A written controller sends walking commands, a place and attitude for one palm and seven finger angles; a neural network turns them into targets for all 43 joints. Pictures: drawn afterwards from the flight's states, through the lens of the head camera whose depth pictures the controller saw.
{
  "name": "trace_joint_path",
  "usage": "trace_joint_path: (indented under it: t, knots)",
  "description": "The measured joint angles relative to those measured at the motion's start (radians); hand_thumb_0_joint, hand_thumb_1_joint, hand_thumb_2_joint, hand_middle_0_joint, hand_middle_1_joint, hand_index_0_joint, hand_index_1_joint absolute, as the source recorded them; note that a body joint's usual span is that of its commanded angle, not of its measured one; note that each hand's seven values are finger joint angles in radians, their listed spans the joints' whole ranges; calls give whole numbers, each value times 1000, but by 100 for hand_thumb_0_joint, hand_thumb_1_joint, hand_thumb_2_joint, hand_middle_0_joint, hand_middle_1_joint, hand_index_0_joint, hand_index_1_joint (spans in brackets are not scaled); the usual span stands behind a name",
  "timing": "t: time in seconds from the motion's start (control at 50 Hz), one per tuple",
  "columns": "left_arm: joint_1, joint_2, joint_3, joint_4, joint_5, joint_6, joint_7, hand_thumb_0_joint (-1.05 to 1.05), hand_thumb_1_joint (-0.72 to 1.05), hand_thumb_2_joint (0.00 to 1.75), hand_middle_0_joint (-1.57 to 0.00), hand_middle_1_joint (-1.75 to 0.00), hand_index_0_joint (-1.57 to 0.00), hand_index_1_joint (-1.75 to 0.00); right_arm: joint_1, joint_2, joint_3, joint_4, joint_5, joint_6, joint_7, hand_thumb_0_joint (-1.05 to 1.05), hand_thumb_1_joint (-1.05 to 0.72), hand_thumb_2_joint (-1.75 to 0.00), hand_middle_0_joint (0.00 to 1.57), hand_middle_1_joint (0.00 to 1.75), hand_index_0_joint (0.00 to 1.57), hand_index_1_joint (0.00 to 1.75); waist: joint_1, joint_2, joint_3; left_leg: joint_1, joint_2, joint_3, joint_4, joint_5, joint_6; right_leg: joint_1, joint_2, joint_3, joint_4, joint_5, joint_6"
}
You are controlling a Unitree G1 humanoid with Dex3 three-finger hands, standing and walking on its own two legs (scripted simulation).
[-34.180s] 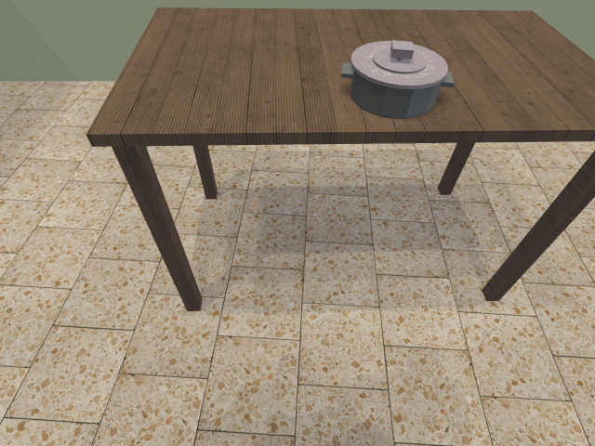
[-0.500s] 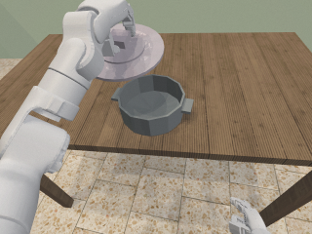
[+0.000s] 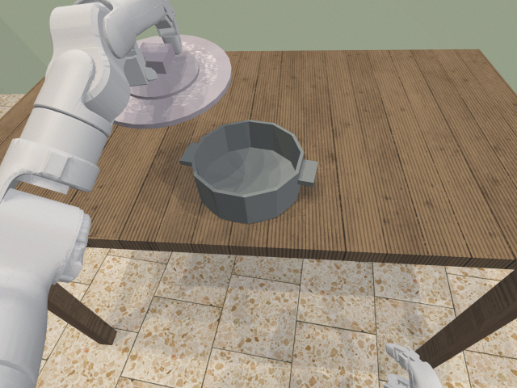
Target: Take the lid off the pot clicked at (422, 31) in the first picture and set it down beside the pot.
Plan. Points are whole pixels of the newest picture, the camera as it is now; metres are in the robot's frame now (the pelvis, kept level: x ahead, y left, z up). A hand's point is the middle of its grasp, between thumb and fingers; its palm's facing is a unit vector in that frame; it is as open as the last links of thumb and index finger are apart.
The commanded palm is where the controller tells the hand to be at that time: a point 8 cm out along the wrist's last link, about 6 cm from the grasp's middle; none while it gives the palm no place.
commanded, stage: move the lid sideways beside the pot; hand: left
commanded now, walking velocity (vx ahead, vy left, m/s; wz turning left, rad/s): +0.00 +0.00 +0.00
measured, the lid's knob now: (154, 57) +0.48 +0.15 +0.28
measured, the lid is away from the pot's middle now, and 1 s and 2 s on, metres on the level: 0.12 0.24 0.25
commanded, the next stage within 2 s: lower the lid onto the table in 1.08 s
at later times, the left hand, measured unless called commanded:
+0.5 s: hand (93, 62) +0.45 +0.22 +0.29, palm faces -0.11 -0.05 -0.99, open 8.1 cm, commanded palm +0.42 +0.22 +0.37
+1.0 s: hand (52, 63) +0.45 +0.27 +0.29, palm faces -0.11 -0.05 -0.99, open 8.1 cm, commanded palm +0.42 +0.27 +0.37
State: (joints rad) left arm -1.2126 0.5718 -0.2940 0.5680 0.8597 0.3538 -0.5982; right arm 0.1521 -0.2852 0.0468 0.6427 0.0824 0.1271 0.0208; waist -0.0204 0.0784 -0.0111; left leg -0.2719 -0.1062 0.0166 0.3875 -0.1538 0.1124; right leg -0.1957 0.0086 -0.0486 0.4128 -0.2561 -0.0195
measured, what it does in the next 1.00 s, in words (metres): stands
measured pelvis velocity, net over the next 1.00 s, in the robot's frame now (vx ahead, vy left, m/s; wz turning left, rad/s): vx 0.00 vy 0.01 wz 0.02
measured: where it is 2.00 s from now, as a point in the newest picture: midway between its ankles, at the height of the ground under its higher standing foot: outside the picture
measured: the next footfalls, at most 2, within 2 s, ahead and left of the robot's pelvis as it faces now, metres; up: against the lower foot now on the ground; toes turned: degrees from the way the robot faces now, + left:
none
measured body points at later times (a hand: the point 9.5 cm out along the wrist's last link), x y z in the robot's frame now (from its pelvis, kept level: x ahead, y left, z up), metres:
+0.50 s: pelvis +0.00 +0.01 +0.00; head +0.02 -0.01 +0.45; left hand +0.45 +0.22 +0.35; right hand +0.15 -0.23 -0.11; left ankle +0.03 +0.05 -0.74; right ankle -0.03 -0.11 -0.74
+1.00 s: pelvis +0.00 +0.01 +0.00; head +0.04 +0.00 +0.45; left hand +0.45 +0.27 +0.35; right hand +0.13 -0.24 -0.12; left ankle +0.03 +0.05 -0.74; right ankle -0.03 -0.11 -0.74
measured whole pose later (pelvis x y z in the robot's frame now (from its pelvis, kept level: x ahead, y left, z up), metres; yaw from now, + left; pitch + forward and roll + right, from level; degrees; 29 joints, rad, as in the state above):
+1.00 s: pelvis +0.00 +0.01 +0.00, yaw +1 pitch +4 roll -2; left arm -1.22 0.77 -0.18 0.65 0.90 0.24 -0.62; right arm 0.19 -0.30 0.03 0.63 0.09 0.16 0.01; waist -0.03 0.06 0.00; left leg -0.32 -0.11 0.00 0.40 -0.15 0.13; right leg -0.23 0.00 -0.07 0.39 -0.24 -0.01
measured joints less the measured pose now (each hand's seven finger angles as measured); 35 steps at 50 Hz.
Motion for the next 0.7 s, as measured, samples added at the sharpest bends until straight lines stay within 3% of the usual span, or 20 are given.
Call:
trace_joint_path:
  t: [0.54,0.7]
  knots:
    - [-42,96,19,94,27,-53,-14,-1,12,105,-101,-93,-68,-72,4,4,-2,-9,11,10,-9,1,-91,-90,20,30,20,30,-5,-17,9,-33,-6,-14,11,7,8,-20,-4,-15,-7,10,6]
    - [-15,136,75,79,38,-80,-18,0,13,105,-101,-93,-68,-72,24,-5,-7,-10,6,19,-8,1,-91,-90,20,30,20,30,-10,-12,6,-37,-6,-11,8,5,11,-21,-4,-11,-18,14,9]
